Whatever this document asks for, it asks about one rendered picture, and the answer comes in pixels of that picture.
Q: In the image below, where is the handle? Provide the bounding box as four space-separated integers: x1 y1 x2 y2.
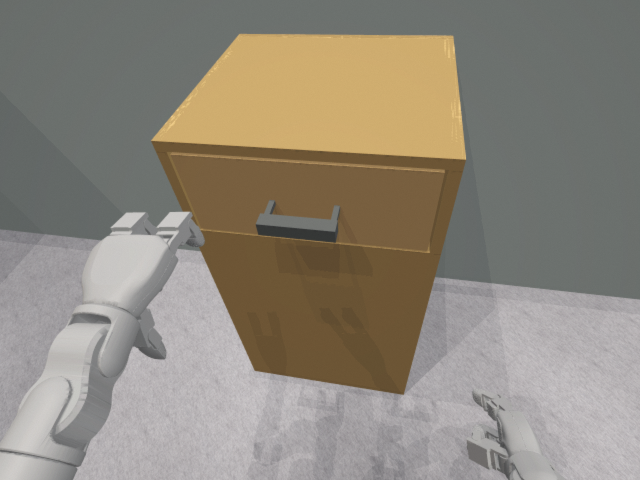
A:
256 200 340 243

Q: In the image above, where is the right robot forearm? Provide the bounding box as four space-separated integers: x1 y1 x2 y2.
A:
507 451 566 480

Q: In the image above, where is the left robot forearm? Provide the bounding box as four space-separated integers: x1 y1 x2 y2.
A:
0 303 140 480

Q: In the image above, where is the cabinet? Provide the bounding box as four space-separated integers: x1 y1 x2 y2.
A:
151 34 466 395

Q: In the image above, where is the robot right hand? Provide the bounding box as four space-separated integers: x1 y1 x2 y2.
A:
466 389 543 479

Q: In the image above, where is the robot left hand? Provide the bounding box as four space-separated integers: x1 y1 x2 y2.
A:
82 212 205 360

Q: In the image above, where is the drawer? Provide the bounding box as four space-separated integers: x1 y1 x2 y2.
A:
170 152 445 251

